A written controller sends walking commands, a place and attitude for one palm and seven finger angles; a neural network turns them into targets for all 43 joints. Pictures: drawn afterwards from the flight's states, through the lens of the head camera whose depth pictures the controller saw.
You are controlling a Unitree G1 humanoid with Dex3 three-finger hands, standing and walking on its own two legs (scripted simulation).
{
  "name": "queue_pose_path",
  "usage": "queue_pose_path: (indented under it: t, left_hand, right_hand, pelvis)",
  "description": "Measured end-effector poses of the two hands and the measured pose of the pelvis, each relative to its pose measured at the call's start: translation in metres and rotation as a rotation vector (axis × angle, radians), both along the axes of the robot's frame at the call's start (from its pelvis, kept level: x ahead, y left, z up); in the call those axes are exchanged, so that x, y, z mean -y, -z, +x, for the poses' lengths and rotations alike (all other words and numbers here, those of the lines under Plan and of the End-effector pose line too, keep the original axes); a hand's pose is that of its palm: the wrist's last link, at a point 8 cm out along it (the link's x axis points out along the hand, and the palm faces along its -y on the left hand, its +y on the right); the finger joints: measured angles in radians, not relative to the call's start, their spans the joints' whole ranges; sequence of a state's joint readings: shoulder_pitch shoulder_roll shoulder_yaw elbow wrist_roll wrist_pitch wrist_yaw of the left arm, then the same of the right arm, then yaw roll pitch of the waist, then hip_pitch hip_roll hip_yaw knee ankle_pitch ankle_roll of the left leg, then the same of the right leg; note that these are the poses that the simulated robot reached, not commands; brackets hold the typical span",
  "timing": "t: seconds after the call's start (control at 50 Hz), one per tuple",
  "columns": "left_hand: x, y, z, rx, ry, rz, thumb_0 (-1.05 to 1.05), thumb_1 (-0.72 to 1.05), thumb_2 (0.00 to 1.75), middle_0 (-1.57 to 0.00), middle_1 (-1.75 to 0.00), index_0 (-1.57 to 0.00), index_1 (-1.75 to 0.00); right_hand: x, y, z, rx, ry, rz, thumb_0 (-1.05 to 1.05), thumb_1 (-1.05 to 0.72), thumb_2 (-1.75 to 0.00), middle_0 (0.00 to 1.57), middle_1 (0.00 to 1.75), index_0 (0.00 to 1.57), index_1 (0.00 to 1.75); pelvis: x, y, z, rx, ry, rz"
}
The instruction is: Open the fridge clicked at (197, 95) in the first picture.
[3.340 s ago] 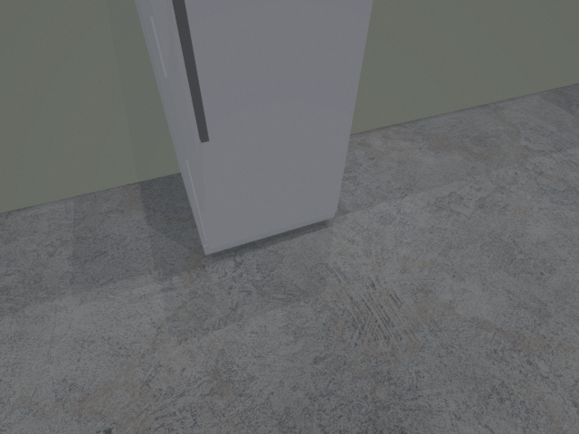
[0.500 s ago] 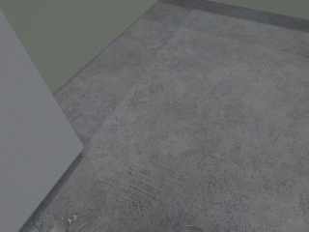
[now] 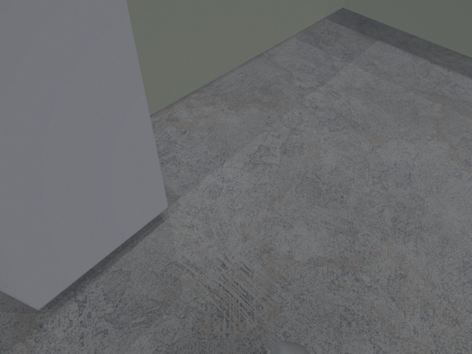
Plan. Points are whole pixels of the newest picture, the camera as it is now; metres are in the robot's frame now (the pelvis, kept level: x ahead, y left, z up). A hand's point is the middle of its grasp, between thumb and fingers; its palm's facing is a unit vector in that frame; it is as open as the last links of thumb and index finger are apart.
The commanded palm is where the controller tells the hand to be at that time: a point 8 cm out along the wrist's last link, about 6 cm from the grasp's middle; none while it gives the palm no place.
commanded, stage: turn to face it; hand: left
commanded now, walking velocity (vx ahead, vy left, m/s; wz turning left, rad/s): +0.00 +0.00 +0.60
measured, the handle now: out of the picture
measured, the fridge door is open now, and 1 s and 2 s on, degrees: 0 0 0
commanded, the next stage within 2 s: take the last steps up to it in 1.24 s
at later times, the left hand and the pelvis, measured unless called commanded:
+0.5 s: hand out of the picture +0.00 +0.15 -0.14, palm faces +0.35 -0.90 -0.28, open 7.4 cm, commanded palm none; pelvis -0.01 -0.06 +0.01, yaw +20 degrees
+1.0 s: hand out of the picture -0.10 +0.21 -0.15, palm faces +0.60 -0.75 -0.26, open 7.4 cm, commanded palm none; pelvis -0.04 -0.02 +0.01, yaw +36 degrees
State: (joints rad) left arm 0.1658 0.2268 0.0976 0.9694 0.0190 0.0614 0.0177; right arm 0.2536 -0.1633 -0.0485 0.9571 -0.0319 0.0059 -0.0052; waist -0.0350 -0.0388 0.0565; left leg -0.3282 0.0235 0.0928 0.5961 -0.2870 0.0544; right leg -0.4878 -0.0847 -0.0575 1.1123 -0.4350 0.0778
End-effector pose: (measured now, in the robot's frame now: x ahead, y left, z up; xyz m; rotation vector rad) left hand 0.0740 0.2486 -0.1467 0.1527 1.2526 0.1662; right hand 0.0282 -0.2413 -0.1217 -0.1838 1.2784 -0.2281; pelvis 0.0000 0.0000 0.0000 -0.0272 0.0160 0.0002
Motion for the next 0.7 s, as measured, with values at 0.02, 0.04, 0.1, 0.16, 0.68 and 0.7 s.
queue_pose_path:
  t: [0.02, 0.04, 0.1, 0.16, 0.68, 0.7]
  left_hand:
    - [-0.005, -0.004, -0.005, -0.001, -0.017, 0.010, 0.01, 0.91, 0.90, -0.20, -0.30, -0.20, -0.30]
    - [-0.008, -0.008, -0.009, -0.001, -0.033, 0.020, 0.01, 0.91, 0.90, -0.20, -0.30, -0.19, -0.30]
    - [-0.015, -0.017, -0.020, 0.004, -0.072, 0.048, 0.01, 0.91, 0.90, -0.20, -0.30, -0.19, -0.30]
    - [-0.013, -0.024, -0.025, 0.020, -0.103, 0.070, 0.01, 0.91, 0.90, -0.20, -0.30, -0.19, -0.30]
    - [0.051, -0.010, -0.188, -0.036, -0.483, 0.029, 0.00, 0.91, 0.89, -0.20, -0.30, -0.20, -0.30]
    - [0.046, -0.003, -0.199, -0.046, -0.505, 0.023, 0.00, 0.90, 0.89, -0.20, -0.30, -0.20, -0.30]
  right_hand:
    - [0.002, -0.002, 0.006, 0.002, -0.019, -0.004, 0.00, -0.91, -0.90, 0.20, 0.30, 0.20, 0.30]
    - [0.005, -0.004, 0.012, 0.004, -0.036, -0.007, 0.00, -0.91, -0.90, 0.20, 0.30, 0.20, 0.30]
    - [0.014, -0.008, 0.030, 0.018, -0.081, -0.014, 0.00, -0.91, -0.90, 0.20, 0.30, 0.20, 0.30]
    - [0.025, -0.007, 0.046, 0.035, -0.123, -0.016, 0.00, -0.91, -0.90, 0.20, 0.30, 0.20, 0.30]
    - [-0.025, -0.003, 0.167, 0.116, -0.600, 0.038, 0.00, -0.91, -0.90, 0.20, 0.30, 0.20, 0.30]
    - [-0.034, -0.002, 0.170, 0.135, -0.625, 0.033, 0.00, -0.91, -0.90, 0.20, 0.30, 0.20, 0.30]
  pelvis:
    - [0.000, -0.002, 0.000, -0.002, -0.011, -0.001]
    - [0.001, -0.005, 0.000, -0.003, -0.022, -0.003]
    - [0.005, -0.008, 0.000, -0.003, -0.058, -0.002]
    - [0.013, -0.008, -0.001, -0.002, -0.098, 0.002]
    - [0.039, 0.003, -0.026, 0.008, -0.480, 0.045]
    - [0.033, 0.008, -0.028, 0.005, -0.493, 0.033]
